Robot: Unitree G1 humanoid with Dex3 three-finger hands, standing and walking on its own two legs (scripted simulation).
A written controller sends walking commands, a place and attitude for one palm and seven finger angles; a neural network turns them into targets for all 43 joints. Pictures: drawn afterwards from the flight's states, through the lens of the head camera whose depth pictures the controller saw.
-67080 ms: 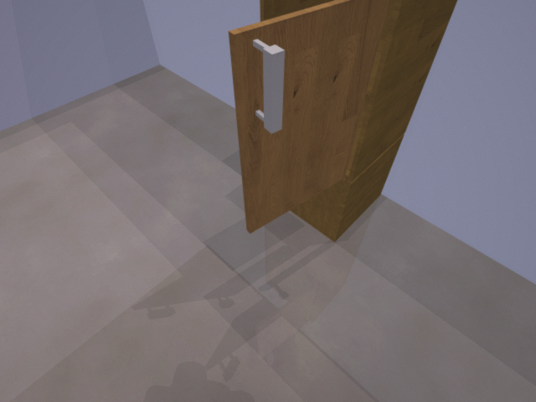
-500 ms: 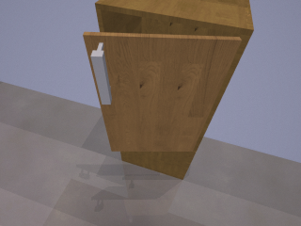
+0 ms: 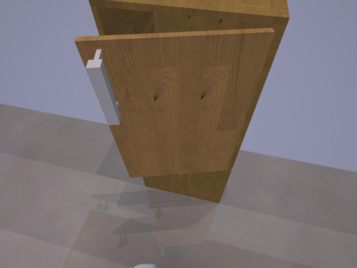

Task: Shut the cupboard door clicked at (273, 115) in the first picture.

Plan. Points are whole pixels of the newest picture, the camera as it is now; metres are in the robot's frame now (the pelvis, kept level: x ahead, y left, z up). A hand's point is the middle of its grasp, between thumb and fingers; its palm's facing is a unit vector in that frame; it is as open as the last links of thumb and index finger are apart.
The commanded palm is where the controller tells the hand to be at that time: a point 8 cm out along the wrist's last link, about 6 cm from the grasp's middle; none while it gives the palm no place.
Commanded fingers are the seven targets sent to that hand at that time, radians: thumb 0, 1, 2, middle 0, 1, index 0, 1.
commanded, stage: come to a stop and stand still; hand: left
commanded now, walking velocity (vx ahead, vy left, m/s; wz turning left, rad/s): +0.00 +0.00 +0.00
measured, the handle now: (107, 89) +0.45 +0.19 +0.15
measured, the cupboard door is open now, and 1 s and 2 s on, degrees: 18 18 18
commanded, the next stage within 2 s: look again from close up in 1.10 s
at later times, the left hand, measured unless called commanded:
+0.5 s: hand out of the picture -0.02 +0.26 -0.17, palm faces +0.02 -0.97 -0.22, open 7.4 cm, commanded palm none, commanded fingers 0.00 0.90 0.90 -0.20 -0.30 -0.20 -0.30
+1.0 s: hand out of the picture +0.01 +0.26 -0.18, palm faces +0.02 -0.98 -0.20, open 7.4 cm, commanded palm none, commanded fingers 0.00 0.90 0.90 -0.20 -0.30 -0.20 -0.30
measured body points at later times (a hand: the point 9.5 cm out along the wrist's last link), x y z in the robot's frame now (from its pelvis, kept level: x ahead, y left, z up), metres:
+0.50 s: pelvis -0.04 +0.06 +0.00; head -0.02 +0.08 +0.45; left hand -0.02 +0.31 -0.15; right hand +0.01 -0.18 -0.14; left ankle -0.01 +0.11 -0.73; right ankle -0.05 -0.08 -0.73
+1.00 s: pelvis -0.01 +0.07 +0.01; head +0.00 +0.09 +0.45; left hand +0.01 +0.31 -0.16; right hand +0.06 -0.18 -0.13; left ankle -0.01 +0.11 -0.73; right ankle -0.05 -0.09 -0.73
